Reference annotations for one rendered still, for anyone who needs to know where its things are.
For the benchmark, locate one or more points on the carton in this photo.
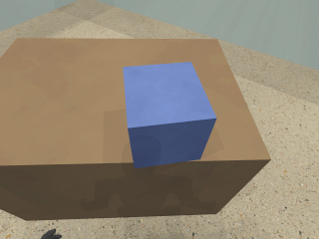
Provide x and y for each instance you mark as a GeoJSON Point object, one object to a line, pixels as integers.
{"type": "Point", "coordinates": [169, 116]}

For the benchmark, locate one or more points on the pedestal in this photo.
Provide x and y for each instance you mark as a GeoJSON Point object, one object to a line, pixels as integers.
{"type": "Point", "coordinates": [65, 150]}

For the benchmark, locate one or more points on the robot left hand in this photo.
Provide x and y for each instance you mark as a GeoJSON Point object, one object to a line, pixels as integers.
{"type": "Point", "coordinates": [51, 235]}

